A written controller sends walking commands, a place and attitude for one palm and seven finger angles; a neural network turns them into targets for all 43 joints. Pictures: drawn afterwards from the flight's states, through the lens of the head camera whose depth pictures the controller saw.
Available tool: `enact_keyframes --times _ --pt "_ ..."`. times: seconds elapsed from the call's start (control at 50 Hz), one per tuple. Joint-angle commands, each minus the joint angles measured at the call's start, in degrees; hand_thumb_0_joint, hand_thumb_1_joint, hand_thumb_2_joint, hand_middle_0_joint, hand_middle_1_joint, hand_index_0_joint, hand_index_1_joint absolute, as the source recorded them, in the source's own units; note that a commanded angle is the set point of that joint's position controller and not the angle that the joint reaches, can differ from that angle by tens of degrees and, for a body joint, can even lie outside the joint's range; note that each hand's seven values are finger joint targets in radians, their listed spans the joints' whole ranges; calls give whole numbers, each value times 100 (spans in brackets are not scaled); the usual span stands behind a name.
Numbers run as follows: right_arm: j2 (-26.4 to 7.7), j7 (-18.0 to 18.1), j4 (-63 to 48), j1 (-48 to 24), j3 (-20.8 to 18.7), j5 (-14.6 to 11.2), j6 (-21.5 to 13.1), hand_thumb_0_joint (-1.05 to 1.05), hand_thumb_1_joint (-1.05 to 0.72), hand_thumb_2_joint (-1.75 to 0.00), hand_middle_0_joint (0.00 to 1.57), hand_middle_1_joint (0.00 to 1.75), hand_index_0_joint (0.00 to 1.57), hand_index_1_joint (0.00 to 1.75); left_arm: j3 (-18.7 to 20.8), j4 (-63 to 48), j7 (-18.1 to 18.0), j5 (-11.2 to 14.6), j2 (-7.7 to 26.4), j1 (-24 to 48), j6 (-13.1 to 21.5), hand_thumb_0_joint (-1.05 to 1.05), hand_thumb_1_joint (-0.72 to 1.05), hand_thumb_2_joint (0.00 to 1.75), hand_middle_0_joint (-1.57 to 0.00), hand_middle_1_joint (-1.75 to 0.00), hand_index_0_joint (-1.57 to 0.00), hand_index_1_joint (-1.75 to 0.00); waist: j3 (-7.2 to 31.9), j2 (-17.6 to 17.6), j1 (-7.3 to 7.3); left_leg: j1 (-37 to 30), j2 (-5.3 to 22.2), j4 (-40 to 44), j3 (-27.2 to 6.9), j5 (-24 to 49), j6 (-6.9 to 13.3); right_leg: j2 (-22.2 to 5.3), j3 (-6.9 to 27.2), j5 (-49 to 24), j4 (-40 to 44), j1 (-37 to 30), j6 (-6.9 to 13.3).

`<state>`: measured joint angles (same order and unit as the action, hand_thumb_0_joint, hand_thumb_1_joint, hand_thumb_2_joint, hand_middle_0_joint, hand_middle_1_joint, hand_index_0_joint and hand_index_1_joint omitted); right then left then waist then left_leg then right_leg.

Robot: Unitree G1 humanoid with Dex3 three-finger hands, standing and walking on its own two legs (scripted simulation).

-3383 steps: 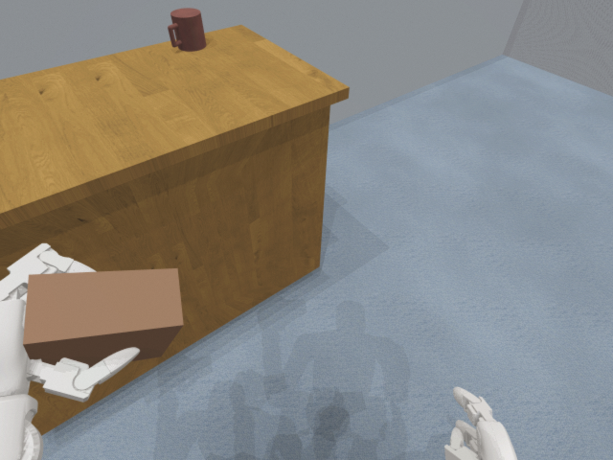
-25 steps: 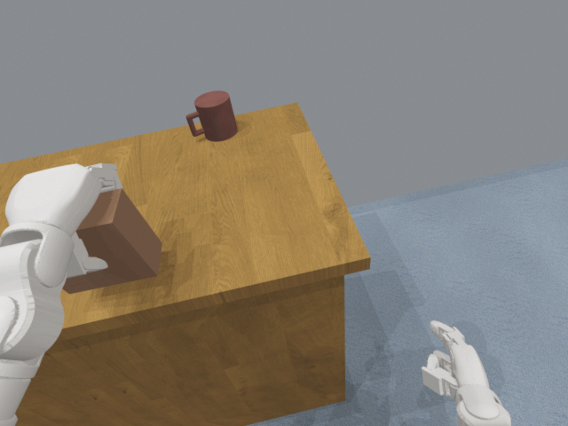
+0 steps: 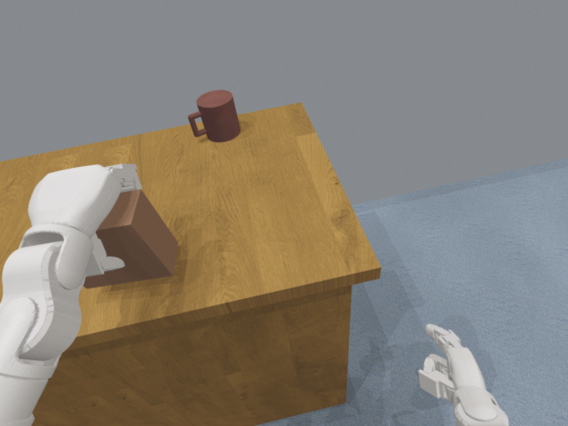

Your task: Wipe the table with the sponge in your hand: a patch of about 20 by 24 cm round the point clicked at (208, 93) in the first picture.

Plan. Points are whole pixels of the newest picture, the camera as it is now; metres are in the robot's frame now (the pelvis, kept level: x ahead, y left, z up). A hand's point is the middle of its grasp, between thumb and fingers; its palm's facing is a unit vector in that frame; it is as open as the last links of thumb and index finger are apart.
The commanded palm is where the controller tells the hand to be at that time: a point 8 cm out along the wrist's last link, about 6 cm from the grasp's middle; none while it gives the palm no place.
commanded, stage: move the sponge above the wiping area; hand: left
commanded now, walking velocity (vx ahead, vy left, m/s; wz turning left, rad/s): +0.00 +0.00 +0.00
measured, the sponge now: (119, 250) +0.28 +0.28 +0.13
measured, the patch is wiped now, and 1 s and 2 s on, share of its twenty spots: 0.00 0.00 0.00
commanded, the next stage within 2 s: lower the sponge onto the table in 1.36 s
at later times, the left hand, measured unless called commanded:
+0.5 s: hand (112, 215) +0.30 +0.28 +0.18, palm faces +0.08 -0.01 -1.00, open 9.9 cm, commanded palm +0.26 +0.28 +0.25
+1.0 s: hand (100, 218) +0.29 +0.29 +0.18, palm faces +0.08 +0.00 -1.00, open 9.9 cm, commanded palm +0.26 +0.29 +0.25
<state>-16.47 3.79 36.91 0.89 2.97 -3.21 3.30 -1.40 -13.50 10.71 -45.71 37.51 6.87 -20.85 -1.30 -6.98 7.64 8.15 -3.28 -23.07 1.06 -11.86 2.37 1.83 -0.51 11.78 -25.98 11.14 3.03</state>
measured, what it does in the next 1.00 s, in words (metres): stands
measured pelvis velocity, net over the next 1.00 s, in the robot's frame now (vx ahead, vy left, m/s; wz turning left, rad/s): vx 0.01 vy -0.01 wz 0.01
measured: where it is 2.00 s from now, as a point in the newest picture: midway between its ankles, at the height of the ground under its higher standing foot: outside the picture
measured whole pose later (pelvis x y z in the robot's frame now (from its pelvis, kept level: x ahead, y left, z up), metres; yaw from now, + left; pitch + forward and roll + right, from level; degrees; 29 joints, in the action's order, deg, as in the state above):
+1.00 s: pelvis +0.01 -0.01 +0.00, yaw +1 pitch -3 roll +1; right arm -17.0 3.9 37.2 2.6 2.3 -3.6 3.6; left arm 1.0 -5.3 10.5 -45.8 38.8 8.5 -17.7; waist -0.7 -7.1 6.6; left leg 8.3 -2.4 -23.5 0.1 -12.5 1.6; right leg 2.7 -1.3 12.0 -25.3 10.6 3.9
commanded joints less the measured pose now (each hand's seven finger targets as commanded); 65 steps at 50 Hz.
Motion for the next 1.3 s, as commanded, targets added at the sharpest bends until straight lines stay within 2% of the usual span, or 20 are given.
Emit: enact_keyframes --times 0.0,0.02,0.04,0.12,0.16,0.22,0.26,0.32,0.44,0.52,0.6,0.62,0.64,0.76,0.82,0.88,1.02,1.08,1.12,1.28 --pt "-487 1 -976 -1167 -192 22 -254 0 -90 -90 20 30 20 30 1208 -680 -416 -254 1647 1938 -90 0 10 130 -120 -160 -120 -160 1411 343 22 -55 188 375 -492 1186 -81 -221 562 -700 385 -753 142" --pt "-452 -17 -1002 -1489 -126 -40 -288 0 -90 -90 20 30 20 30 1209 -680 -415 -259 1611 2070 -177 0 10 130 -120 -160 -120 -160 1334 133 39 -35 162 378 -533 1121 -92 -153 781 -576 416 -677 243" --pt "-501 -25 -950 -1217 -188 20 -259 0 -90 -90 20 30 20 30 1066 -684 -421 -234 1458 2055 -190 0 10 130 -120 -160 -120 -160 1487 259 4 -73 208 344 -451 1230 -85 -241 561 -749 367 -810 180" --pt "-431 -51 -1080 -1541 -103 -66 -228 0 -90 -90 20 30 20 30 859 -743 -236 -305 1322 2009 -359 0 10 130 -120 -160 -120 -160 1383 165 -29 -62 143 367 -511 1212 -70 -135 711 -704 393 -690 218" --pt "-507 -36 -995 -1178 -174 -21 -191 0 -90 -90 20 30 20 30 684 -540 -163 -336 1239 2022 -334 0 10 130 -120 -160 -120 -160 1456 516 -122 -111 167 355 -472 1225 -50 -193 500 -802 405 -726 118" --pt "-468 -24 -1082 -1429 -112 -50 -200 0 -90 -90 20 30 20 30 1026 -631 -108 -384 1611 2093 -277 0 10 130 -120 -160 -120 -160 1479 343 -46 -98 142 335 -518 1222 -25 -134 742 -770 409 -743 213" --pt "-525 -2 -976 -1069 -168 7 -173 0 -90 -90 20 30 20 30 1087 -402 -138 -396 1706 2086 -128 0 10 130 -120 -160 -120 -160 1534 587 -105 -95 141 334 -455 1234 -13 -190 554 -824 421 -828 122" --pt "-448 6 -1063 -1336 -108 -42 -232 0 -90 -90 20 30 20 30 1139 -498 -192 -355 1715 2292 16 0 10 130 -120 -160 -120 -160 1468 173 -54 -125 117 333 -499 1158 -19 -141 739 -655 481 -733 215" --pt "-529 0 -936 -1001 -210 11 -245 0 -90 -90 20 30 20 30 1000 -125 -330 -316 1493 2273 147 0 10 130 -120 -160 -120 -160 1494 304 -112 -110 146 296 -409 1219 -19 -225 548 -790 484 -823 169" --pt "-508 -14 -1026 -1201 -192 -31 -251 0 -90 -90 20 30 20 30 1213 -191 -325 -316 1683 2095 154 0 10 130 -120 -160 -120 -160 1580 224 -54 -63 103 244 -454 1297 -15 -189 785 -958 439 -913 234" --pt "-569 -6 -984 -909 -262 17 -191 0 -90 -90 20 30 20 30 1375 -217 -316 -294 1893 1934 226 0 10 130 -120 -160 -120 -160 1605 441 -81 -10 99 201 -388 1376 16 -250 633 -1179 383 -1025 126" --pt "-517 -19 -1062 -1191 -192 -36 -234 0 -90 -90 20 30 20 30 1456 -365 -318 -246 1927 1968 224 0 10 130 -120 -160 -120 -160 1532 222 -29 4 82 231 -475 1298 1 -181 786 -994 409 -941 208" --pt "-542 2 -1002 -960 -231 15 -232 0 -90 -90 20 30 20 30 1239 -273 -326 -212 1705 2034 252 0 10 130 -120 -160 -120 -160 1523 303 -110 -13 135 209 -397 1310 6 -263 590 -1048 390 -953 147" --pt "-565 17 -949 -875 -270 -13 -256 0 -90 -90 20 30 20 30 1330 -185 -322 -177 1813 1952 331 0 10 130 -120 -160 -120 -160 1543 397 -146 -34 113 176 -401 1257 15 -244 634 -1058 414 -914 109" --pt "-514 -5 -1059 -1157 -218 -52 -283 0 -90 -90 20 30 20 30 1481 -376 -284 -134 1893 1760 312 0 10 130 -120 -160 -120 -160 1458 166 -44 36 90 170 -485 1230 -5 -204 811 -985 392 -879 197" --pt "-602 24 -947 -849 -275 -2 -229 0 -90 -90 20 30 20 30 1398 -63 -261 -155 1899 1805 291 0 10 130 -120 -160 -120 -160 1310 497 -138 108 110 183 -415 1114 13 -239 612 -938 433 -814 86" --pt "-474 50 -1056 -1221 -177 -70 -332 0 -90 -90 20 30 20 30 1241 -347 -236 -182 1788 2306 370 0 10 130 -120 -160 -120 -160 1416 166 -112 -51 89 221 -481 991 5 -194 808 -647 506 -728 188" --pt "-570 61 -911 -892 -252 -3 -277 0 -90 -90 20 30 20 30 1327 12 -274 -212 1925 2234 363 0 10 130 -120 -160 -120 -160 1343 389 -127 26 108 294 -436 888 0 -228 595 -553 545 -770 108" --pt "-495 39 -987 -1216 -176 -70 -310 0 -90 -90 20 30 20 30 1323 -133 -283 -247 1905 2441 327 0 10 130 -120 -160 -120 -160 1359 103 -92 13 88 302 -486 862 -18 -172 810 -423 552 -708 209" --pt "-602 -17 -983 -962 -244 2 -193 0 -90 -90 20 30 20 30 1486 -59 -205 -138 1983 1747 125 0 10 130 -120 -160 -120 -160 1427 471 -34 183 121 226 -401 1071 -22 -264 671 -883 400 -958 117"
